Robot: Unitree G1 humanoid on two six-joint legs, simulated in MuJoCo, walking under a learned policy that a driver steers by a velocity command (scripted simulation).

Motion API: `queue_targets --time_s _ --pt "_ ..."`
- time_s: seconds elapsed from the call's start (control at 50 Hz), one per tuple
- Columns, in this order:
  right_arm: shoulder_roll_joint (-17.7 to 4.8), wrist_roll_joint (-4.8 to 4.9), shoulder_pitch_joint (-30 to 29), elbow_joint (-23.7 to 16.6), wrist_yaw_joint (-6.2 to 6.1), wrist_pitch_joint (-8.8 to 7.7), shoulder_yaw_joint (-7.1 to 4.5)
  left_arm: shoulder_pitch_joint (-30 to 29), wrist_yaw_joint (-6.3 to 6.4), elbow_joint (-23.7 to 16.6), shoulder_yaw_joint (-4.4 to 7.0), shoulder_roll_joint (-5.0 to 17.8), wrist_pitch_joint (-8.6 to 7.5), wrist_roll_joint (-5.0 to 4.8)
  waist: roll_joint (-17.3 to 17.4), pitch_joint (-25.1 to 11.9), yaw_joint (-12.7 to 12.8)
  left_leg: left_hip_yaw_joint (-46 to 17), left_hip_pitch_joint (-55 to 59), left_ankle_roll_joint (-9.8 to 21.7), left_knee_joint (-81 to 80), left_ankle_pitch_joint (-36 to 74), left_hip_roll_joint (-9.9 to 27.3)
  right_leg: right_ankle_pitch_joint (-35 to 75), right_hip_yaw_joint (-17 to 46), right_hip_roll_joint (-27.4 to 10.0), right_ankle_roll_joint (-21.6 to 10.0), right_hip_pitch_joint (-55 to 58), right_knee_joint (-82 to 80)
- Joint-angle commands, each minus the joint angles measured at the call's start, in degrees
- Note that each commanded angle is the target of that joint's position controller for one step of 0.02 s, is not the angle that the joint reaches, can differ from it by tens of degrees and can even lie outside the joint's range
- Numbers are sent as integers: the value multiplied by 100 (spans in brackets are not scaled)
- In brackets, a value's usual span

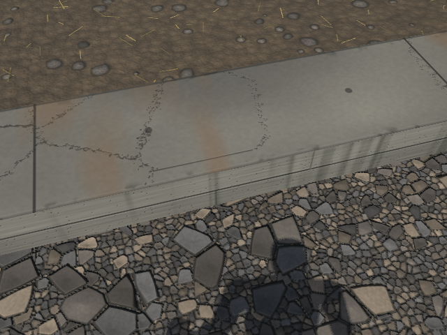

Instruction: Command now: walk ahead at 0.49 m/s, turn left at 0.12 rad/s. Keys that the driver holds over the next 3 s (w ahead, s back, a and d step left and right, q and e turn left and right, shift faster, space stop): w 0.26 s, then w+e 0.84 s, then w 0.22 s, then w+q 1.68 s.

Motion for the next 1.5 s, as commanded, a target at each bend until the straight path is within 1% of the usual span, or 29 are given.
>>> queue_targets --time_s 0.02,0.12,0.18,0.26,0.34,0.36,0.38,0.4,0.42,0.46,0.5,0.58,0.72,0.82,0.86,0.9,0.92,0.94,0.96,1.0,1.06,1.12,1.2,1.3,1.36,1.38,1.44,1.48,1.5 --pt "-380 -39 149 -393 -29 -47 -123 111 -34 -173 38 378 -55 40 -435 -257 -120 -119 -1077 -24 -176 413 725 72 1925 -1593 -1051 848 -1607" --pt "-291 -135 -726 -755 -66 -23 -60 569 64 46 118 764 -15 -30 -391 7 54 165 -1536 -282 -1786 1488 870 847 1178 -1487 -1072 762 -1868" --pt "-213 -96 -1372 -925 -8 -70 -9 862 107 148 115 852 50 -94 -431 69 273 371 -1216 -309 -3008 2329 661 935 783 -1295 -842 840 -1799" --pt "-320 -10 -2025 -1179 99 -92 -6 1265 105 322 115 916 128 -138 -507 190 493 418 -1146 -271 -3708 2335 500 706 871 -1552 -774 1411 -1555" --pt "-647 -21 -1714 -1243 166 -197 -129 1167 144 342 162 1060 270 -152 -621 33 52 442 -265 -33 -4308 1555 253 1473 1197 -1748 -567 1787 -745" --pt "-569 -565 -846 -915 167 -138 -98 1397 125 434 119 901 230 302 -436 -286 -172 702 863 -2 -4488 1243 71 2123 782 -1302 -356 1572 260" --pt "-855 -705 207 -695 106 -182 -201 1444 105 372 80 698 193 289 -158 -986 -553 148 2350 174 -4355 1079 665 1351 589 -960 -221 740 1641" --pt "-1629 -730 893 -623 45 -126 -410 2038 77 175 -77 58 179 -31 1460 -2082 -552 -2304 4364 813 -4613 746 2459 -1201 -54 -147 110 -1267 3753" --pt "-1414 -495 920 -597 61 -41 -395 1827 116 283 69 641 217 67 1129 -2089 -631 -3160 3943 868 -5113 770 2571 -2336 465 -179 -7 -1762 4499" --pt "-757 -395 -42 -698 79 -59 -208 1104 49 150 98 605 265 45 356 -863 -297 -1659 2587 628 -5408 1015 2096 -1423 623 -703 -86 -1806 4425" --pt "-483 -307 -297 -623 52 -85 -123 1021 -25 154 111 480 418 181 527 -381 -42 -762 1740 429 -5795 1425 1748 -1150 559 -901 -32 -1459 4045" --pt "-522 -222 -105 -405 40 -237 -163 699 -146 -2 89 253 592 215 384 -183 112 42 1614 543 -6176 1986 1690 -553 466 -967 44 -1719 3955" --pt "-597 -251 243 -89 -2 -238 -197 -645 -296 -511 -9 85 561 198 282 235 -73 1212 1762 474 -6304 2291 1526 702 80 -970 87 -1760 2099" --pt "-803 -272 569 130 -72 -104 -259 -1162 -320 -782 9 190 576 248 295 378 -199 1582 2457 320 -5813 3050 1706 -23 -379 -747 -221 -1454 1261" --pt "-944 -292 542 174 -91 -29 -296 -905 -273 -757 60 271 563 274 340 136 -48 1780 2729 239 -4925 4671 1712 -585 -586 -410 -445 -985 1082" --pt "-975 -271 485 116 -85 79 -288 529 -170 -320 219 523 453 313 30 -749 552 2029 2253 45 -2675 4965 1447 -465 -595 53 -782 812 545" --pt "-702 -221 571 -155 -56 78 -201 1296 -60 -204 408 1146 424 373 -785 -1455 781 2087 631 -215 -794 2970 1176 -1118 1151 -1189 -1197 2481 337" --pt "-439 -209 463 -523 32 3 -175 1175 1 -290 542 1688 490 185 -1966 -1832 493 1408 -1469 -489 954 -1149 -14 -737 4112 -2398 -1888 3633 -543" --pt "-823 -256 -213 -605 55 -35 -230 1220 24 -301 520 1591 561 113 -913 -1448 683 499 -2101 -387 1074 -794 275 -368 3759 -2274 -1706 3478 -774" --pt "-595 -184 -275 -530 52 -87 -160 582 69 -347 383 1009 546 70 -199 -374 218 417 -1722 -313 188 156 709 782 2468 -1858 -1310 2021 -863" --pt "-510 -407 -78 -479 50 187 -141 263 77 -429 279 740 426 15 -298 -346 -147 423 -920 -458 -345 173 745 1800 1772 -1345 -1194 1182 -1023" --pt "-435 -398 -392 -611 89 292 -127 594 61 -327 299 870 336 3 -293 -222 -115 540 -1106 -588 -934 577 678 1985 1559 -1191 -1164 1066 -1194" --pt "-252 -361 -960 -737 84 295 -40 1047 101 -185 251 732 301 47 -697 -233 124 717 -1410 -620 -1336 1101 606 1899 1443 -1118 -992 1450 -1251" --pt "-373 -427 -1794 -1061 -14 246 -84 2085 252 113 200 726 270 120 -353 70 424 676 -4129 -429 1254 -49 693 2124 2291 -1753 -1484 3282 -1099" --pt "-316 -315 -2260 -1466 -80 284 -44 2359 342 283 217 806 248 217 -344 534 412 414 -6014 -200 3158 -1306 663 1703 2260 -2098 -1483 3952 -1164" --pt "-75 -259 -2664 -1691 -94 318 45 2585 348 401 177 707 234 310 -669 604 597 467 -6831 -56 4403 -2149 474 1851 2205 -2120 -1458 4192 -1027" --pt "108 -205 -3380 -2333 -95 253 268 2466 340 669 61 578 115 312 -286 1068 406 366 -7280 295 3974 -2816 445 1434 1395 -2056 -835 3588 -1540" --pt "462 -292 -3611 -2709 -14 299 508 2544 367 911 -38 449 215 143 -288 831 338 1055 -6002 409 2725 -2730 446 1900 686 -1683 -571 2687 -2220" --pt "683 -362 -3201 -2676 50 376 594 2169 434 908 -69 481 333 15 -205 385 -38 1158 -4224 620 2511 -1858 328 3987 200 -1598 -441 1838 -2419"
